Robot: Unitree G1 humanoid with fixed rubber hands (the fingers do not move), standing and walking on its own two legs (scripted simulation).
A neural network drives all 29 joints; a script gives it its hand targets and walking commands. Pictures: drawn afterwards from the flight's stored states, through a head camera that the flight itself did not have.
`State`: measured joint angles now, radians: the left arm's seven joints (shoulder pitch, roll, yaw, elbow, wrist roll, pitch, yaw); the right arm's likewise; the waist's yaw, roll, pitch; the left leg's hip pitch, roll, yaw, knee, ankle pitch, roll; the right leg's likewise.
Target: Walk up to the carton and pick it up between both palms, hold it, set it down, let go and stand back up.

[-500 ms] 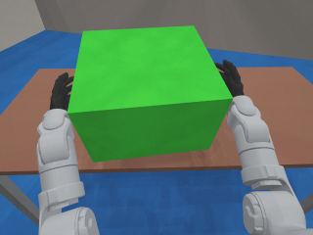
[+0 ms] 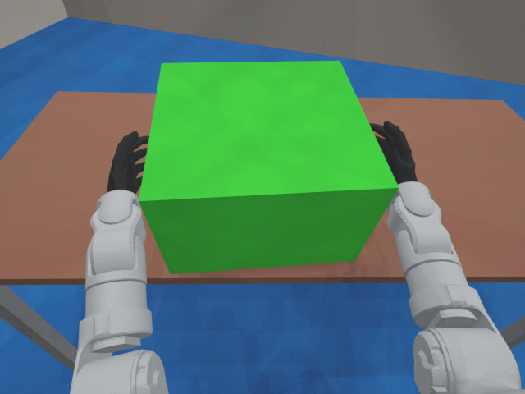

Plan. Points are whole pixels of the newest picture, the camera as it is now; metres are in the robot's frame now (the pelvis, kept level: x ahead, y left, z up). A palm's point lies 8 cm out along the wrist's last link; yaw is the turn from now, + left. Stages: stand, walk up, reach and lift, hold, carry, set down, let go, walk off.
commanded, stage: set down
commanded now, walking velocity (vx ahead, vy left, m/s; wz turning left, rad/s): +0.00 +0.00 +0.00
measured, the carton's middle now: (258, 162) +0.45 +0.00 +0.12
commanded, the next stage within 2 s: none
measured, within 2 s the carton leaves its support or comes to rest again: neither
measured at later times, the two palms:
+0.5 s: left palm (131, 191) +0.38 +0.20 +0.12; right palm (389, 173) +0.39 -0.20 +0.14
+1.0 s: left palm (138, 190) +0.41 +0.20 +0.10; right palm (379, 169) +0.42 -0.20 +0.12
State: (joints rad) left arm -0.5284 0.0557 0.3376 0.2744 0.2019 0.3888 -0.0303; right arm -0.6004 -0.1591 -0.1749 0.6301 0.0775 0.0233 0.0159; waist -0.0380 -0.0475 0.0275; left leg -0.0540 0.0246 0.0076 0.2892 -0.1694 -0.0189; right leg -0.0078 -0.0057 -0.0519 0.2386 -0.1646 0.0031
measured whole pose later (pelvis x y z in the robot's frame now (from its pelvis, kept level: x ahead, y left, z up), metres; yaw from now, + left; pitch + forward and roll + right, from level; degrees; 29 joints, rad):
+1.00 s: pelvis +0.00 +0.00 +0.00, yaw -1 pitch +5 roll +0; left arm -0.75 0.08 0.39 0.77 0.20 0.15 0.02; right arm -0.81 -0.16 -0.44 1.00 -0.16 -0.13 0.08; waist 0.03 -0.05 -0.03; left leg -0.21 0.03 0.03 0.27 -0.14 -0.02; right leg -0.17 0.00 -0.04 0.23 -0.14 0.00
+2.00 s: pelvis +0.00 -0.01 -0.01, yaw -3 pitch +16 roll +0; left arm -0.91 0.12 0.40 1.11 0.15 -0.08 0.06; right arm -0.93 -0.21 -0.55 1.17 -0.23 -0.23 0.10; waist 0.05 -0.04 -0.11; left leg -0.46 0.05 0.05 0.31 -0.13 -0.02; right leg -0.44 0.01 -0.01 0.28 -0.12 -0.01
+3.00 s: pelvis +0.00 +0.00 -0.01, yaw -3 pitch +19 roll +0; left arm -0.92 0.10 0.51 1.12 0.21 -0.22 0.03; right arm -0.90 -0.17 -0.63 1.10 -0.32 -0.30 0.11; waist 0.05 -0.04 -0.10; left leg -0.51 0.04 0.06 0.31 -0.13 -0.02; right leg -0.51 0.01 -0.01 0.31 -0.13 0.00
